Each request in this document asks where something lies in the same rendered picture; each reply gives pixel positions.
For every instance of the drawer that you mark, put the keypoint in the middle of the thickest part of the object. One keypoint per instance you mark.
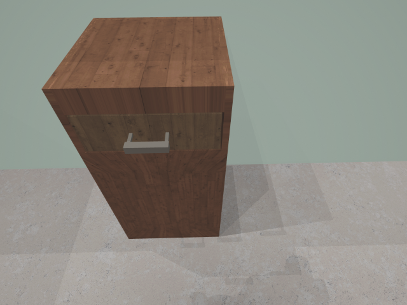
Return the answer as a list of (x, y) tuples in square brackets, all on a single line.
[(109, 132)]

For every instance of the handle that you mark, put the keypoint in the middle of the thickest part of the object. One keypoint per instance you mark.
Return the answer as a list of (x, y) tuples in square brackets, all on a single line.
[(146, 147)]

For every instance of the cabinet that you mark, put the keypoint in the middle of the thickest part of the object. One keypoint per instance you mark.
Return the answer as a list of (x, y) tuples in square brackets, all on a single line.
[(151, 65)]

